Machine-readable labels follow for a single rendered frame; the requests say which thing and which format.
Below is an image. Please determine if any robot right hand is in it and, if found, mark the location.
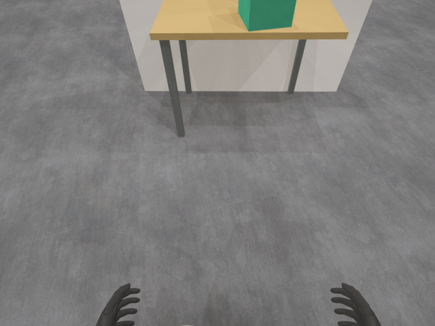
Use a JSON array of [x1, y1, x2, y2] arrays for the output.
[[330, 283, 381, 326]]

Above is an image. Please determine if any carton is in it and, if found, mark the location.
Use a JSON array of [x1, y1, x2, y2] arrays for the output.
[[238, 0, 296, 31]]

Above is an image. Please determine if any robot left hand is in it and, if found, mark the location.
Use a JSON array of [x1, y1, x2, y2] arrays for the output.
[[96, 283, 140, 326]]

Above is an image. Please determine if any table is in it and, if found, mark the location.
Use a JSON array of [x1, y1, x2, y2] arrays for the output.
[[150, 0, 349, 137]]

